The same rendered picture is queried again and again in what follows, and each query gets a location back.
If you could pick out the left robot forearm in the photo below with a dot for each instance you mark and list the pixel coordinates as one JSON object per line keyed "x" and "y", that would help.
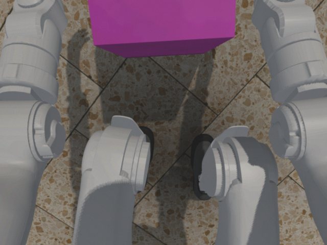
{"x": 31, "y": 50}

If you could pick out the carton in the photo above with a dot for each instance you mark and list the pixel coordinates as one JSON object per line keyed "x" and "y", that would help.
{"x": 150, "y": 28}

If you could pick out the robot left upper arm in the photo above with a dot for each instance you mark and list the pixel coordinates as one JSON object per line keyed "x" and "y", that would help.
{"x": 31, "y": 133}

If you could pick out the robot right upper arm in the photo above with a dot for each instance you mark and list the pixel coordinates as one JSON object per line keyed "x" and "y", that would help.
{"x": 298, "y": 132}

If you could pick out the right robot forearm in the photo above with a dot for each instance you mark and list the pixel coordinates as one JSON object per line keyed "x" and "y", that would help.
{"x": 293, "y": 49}

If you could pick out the robot left shin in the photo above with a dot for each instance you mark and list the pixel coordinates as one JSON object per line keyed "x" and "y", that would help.
{"x": 92, "y": 144}

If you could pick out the robot left thigh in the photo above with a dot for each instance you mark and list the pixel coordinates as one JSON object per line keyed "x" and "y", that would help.
{"x": 106, "y": 199}

